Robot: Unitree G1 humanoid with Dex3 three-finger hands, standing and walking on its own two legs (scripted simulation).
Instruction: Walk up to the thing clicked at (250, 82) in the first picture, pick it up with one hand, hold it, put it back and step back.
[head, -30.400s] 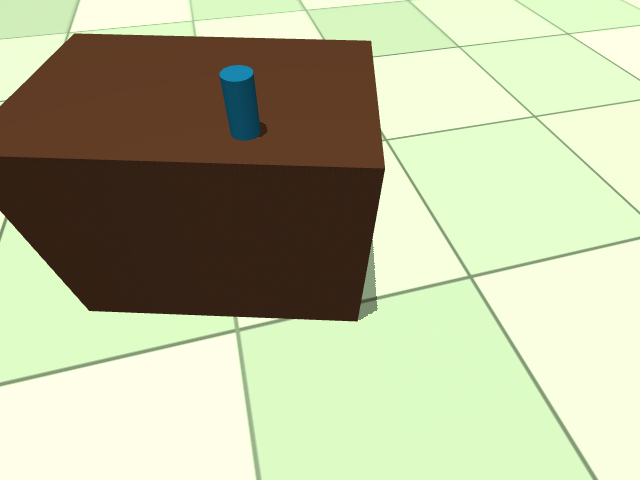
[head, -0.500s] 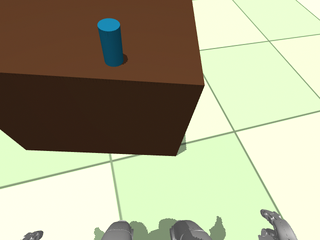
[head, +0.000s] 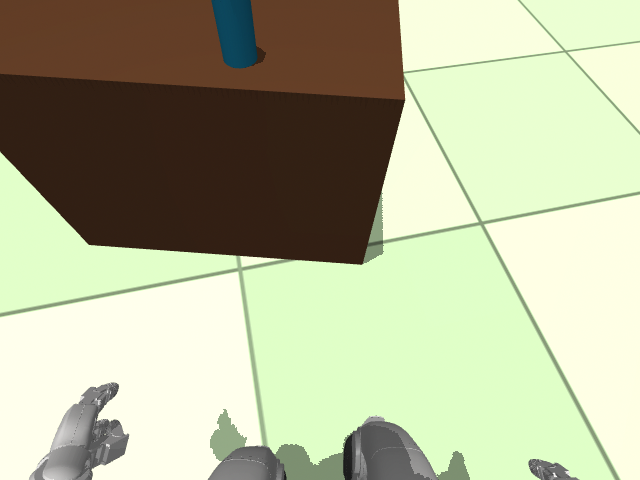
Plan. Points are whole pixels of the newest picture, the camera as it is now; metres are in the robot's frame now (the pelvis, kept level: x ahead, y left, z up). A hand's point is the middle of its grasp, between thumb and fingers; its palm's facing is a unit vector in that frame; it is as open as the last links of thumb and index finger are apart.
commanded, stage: step back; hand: left
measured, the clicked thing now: (235, 23) +0.87 +0.18 +0.02
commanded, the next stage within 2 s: stand in 1.92 s
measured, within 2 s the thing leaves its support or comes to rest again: neither
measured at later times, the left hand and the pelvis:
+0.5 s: hand out of the picture -0.12 +0.23 -0.11, palm faces -0.04 -0.88 -0.47, open 7.4 cm; pelvis -0.17 -0.05 +0.02, yaw -3 degrees
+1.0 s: hand out of the picture -0.19 +0.24 -0.13, palm faces +0.04 -0.91 -0.41, open 7.4 cm; pelvis -0.23 -0.04 +0.01, yaw +2 degrees
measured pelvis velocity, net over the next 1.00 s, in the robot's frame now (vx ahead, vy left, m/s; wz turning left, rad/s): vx -0.23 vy -0.04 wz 0.03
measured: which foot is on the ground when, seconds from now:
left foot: down 0.00-0.34, up 0.36-0.68, down 0.70-1.00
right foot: down 0.00-0.00, up 0.02-0.28, down 0.30-1.00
